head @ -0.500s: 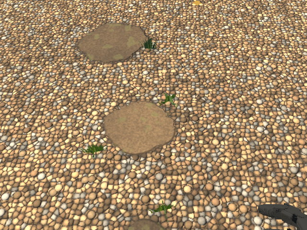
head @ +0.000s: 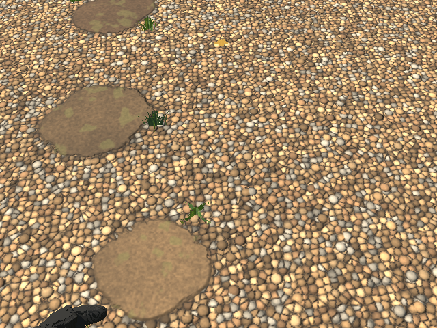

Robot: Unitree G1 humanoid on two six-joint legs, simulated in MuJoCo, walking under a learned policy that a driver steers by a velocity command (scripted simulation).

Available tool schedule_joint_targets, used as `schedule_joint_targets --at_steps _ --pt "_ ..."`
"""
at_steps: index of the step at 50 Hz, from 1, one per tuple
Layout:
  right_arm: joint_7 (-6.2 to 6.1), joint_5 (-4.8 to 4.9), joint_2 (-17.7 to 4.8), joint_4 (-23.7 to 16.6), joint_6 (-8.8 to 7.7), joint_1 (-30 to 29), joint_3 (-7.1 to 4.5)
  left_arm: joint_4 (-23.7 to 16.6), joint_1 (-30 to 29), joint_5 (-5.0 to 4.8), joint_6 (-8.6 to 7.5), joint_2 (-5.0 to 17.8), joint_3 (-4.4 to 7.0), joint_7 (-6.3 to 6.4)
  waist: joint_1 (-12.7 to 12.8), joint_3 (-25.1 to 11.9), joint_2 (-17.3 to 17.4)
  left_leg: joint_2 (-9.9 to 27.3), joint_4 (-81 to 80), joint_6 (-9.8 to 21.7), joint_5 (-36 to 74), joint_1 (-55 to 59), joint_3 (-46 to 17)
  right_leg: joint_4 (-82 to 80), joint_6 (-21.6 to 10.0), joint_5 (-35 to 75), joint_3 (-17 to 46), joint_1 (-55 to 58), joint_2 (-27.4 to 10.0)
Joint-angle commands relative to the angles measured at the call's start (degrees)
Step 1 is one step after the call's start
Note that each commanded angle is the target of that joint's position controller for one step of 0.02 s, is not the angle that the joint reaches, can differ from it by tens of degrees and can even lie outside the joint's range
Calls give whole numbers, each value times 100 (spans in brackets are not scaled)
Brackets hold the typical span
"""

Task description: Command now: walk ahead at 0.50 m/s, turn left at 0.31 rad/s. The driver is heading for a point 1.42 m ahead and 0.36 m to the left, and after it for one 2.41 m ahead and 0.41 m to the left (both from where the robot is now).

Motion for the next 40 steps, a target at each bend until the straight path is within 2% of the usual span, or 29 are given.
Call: schedule_joint_targets --at_steps 1,2,3,4,5,6,7,8,9,10,12,15,18,21,24,26,27,28,29,30,31,32,33,34,35,36,38,40 --pt "-79 18 -1100 -212 50 18 -282 -395 -82 -17 -160 728 226 -36 416 40 672 1716 241 790 2222 -114 -1168 -287 -154 -491 -43 591 174" --pt "-80 4 -1052 -231 69 -69 -260 -236 498 -11 -178 891 322 -6 757 -297 650 1493 886 658 2831 -243 -1029 -494 -303 -551 -178 1475 280" --pt "-69 -72 -789 -308 60 -77 -159 -54 1367 58 -187 1185 445 47 1150 -1058 520 1149 2101 467 2596 -849 -822 -231 -561 -454 63 2977 -82" --pt "-53 -118 -226 -523 -12 334 10 17 2116 180 -152 1736 583 102 1199 -2082 -574 370 4224 65 766 -2789 -322 -153 -1206 -842 1929 5263 -1519" --pt "-42 22 -210 -531 -93 577 41 101 2280 132 -94 1519 541 76 1145 -2600 -1561 92 5425 -63 -1669 -3918 -605 -939 -1661 -1863 3757 5765 -2112" --pt "-47 154 -834 -549 -105 191 -131 51 1953 89 -77 1042 401 81 1211 -1718 -867 444 5895 -44 -1389 -4387 -842 -1140 -1405 -2377 3164 5114 -1901" --pt "-54 159 -894 -655 -96 -217 -167 27 1614 76 -62 834 336 101 1128 -1086 -574 694 5875 -38 -902 -4454 -667 -1255 -1218 -2184 2338 4384 -1695" --pt "-63 101 -810 -697 -65 -400 -174 58 1281 83 -65 686 287 93 968 -639 -325 871 5626 -73 -516 -4285 -595 -1473 -1138 -1734 1763 3663 -1455" --pt "-62 57 -735 -694 1 -408 -211 74 1041 103 -93 540 250 89 798 -378 -397 1034 5357 -93 -234 -4052 -628 -1683 -1072 -1399 1280 3162 -1265" --pt "-47 66 -604 -690 81 -308 -205 101 886 130 -120 539 260 87 664 -251 -480 1112 5257 -127 -60 -3760 -600 -1876 -1049 -1189 939 2789 -1172" --pt "-37 59 -388 -762 210 -335 -182 183 766 121 -190 597 306 87 551 -86 -365 1172 5086 -200 161 -3703 -543 -2134 -1132 -676 420 2474 -1154" --pt "-17 6 -323 -955 263 -657 -171 329 809 135 -212 766 383 129 557 63 -170 1205 4338 -279 846 -3963 -552 -2287 -1186 -210 -198 2550 -1127" --pt "109 1 -230 -1113 204 -1140 -122 408 860 111 -155 921 430 181 714 161 -79 1131 3244 -231 1710 -3765 -278 -2312 -1067 -36 -826 2660 -983" --pt "212 -4 -210 -1351 194 -1706 -92 538 1123 34 -70 1083 491 210 920 317 12 1056 2592 -122 1841 -3750 -15 -2272 -1004 -2 -1106 3036 -1113" --pt "278 -12 -333 -1563 222 -1972 -132 645 1255 -78 51 1229 557 208 905 382 -14 936 2263 94 1342 -3805 162 -1921 -874 534 -1273 3635 -1289" --pt "287 -27 -514 -1603 258 -1728 -231 637 1182 -143 132 1400 610 222 656 95 -170 596 2225 321 745 -3218 480 -1165 -752 2280 -1445 3843 -1285" --pt "273 -15 -687 -1498 280 -1191 -342 621 1113 -178 183 1448 623 223 318 -238 -192 336 2143 473 589 -2487 654 -330 -666 3051 -1564 3774 -1193" --pt "213 12 -989 -1238 305 -246 -530 595 1067 -181 214 1348 577 230 -188 -728 -56 40 1844 683 866 -1124 708 925 -475 3057 -1733 3266 -954" --pt "86 53 -1538 -1040 370 594 -729 488 1229 26 182 1004 439 240 -422 -1223 780 774 1699 1042 929 556 -623 2815 -168 858 -1767 1773 -647" --pt "94 60 -2018 -1183 279 209 -731 165 1656 178 28 278 209 188 356 -1760 1979 1991 809 2090 -541 1918 -3998 4539 133 -3781 -857 -506 572" --pt "162 33 -1474 -1351 155 242 -568 118 983 -53 -161 825 282 125 -97 -2009 1106 2235 99 2038 -1058 1962 -4632 4968 18 -3725 218 -1075 457" --pt "185 -12 -1194 -1290 54 63 -480 -32 576 -225 -261 1023 336 96 -78 -1218 853 2130 18 1794 -630 1431 -3891 4799 -123 -3131 159 -1473 238" --pt "180 -4 -1060 -1308 7 -242 -432 8 562 -133 -319 952 314 140 166 -808 422 1883 80 1605 19 666 -3230 4337 -187 -2631 169 -1236 -14" --pt "159 -30 -888 -1368 0 -608 -381 75 612 28 -322 970 347 184 398 -568 341 1656 72 1466 699 -30 -2689 3841 -155 -2299 193 -832 -182" --pt "126 -101 -764 -1471 -4 -809 -328 115 736 69 -266 997 374 177 574 -525 465 1508 -35 1424 1145 -446 -2407 3621 -128 -2068 247 -457 -283" --pt "102 -118 -764 -1506 -11 -862 -325 111 785 89 -203 971 381 167 635 -508 520 1450 -136 1451 1474 -670 -2291 3421 -58 -1954 225 -281 -281" --pt "32 -74 -843 -1466 -39 -743 -346 81 721 147 -99 815 352 169 653 -420 429 1328 -229 1492 2057 -991 -1924 2949 123 -1683 111 -206 -216" --pt "-55 -59 -930 -1382 -36 -565 -367 -35 362 153 -57 686 304 172 554 -251 425 1197 -279 1402 2234 -1084 -1620 2202 277 -1044 44 -377 -128"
